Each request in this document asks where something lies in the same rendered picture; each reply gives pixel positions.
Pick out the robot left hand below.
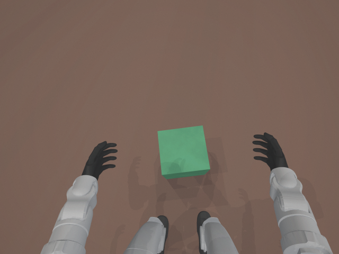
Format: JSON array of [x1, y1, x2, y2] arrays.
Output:
[[82, 141, 118, 180]]

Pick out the left robot foot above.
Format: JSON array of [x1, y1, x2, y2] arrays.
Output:
[[157, 215, 168, 254]]

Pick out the left robot forearm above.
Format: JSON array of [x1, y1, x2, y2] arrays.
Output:
[[41, 175, 98, 254]]

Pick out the robot right hand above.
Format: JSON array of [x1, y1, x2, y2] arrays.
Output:
[[252, 132, 288, 170]]

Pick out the carton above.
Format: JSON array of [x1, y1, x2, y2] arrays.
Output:
[[157, 125, 210, 179]]

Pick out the right robot thigh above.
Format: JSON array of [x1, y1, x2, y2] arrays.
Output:
[[200, 222, 239, 254]]

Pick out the right robot forearm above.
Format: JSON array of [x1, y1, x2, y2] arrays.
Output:
[[270, 167, 333, 254]]

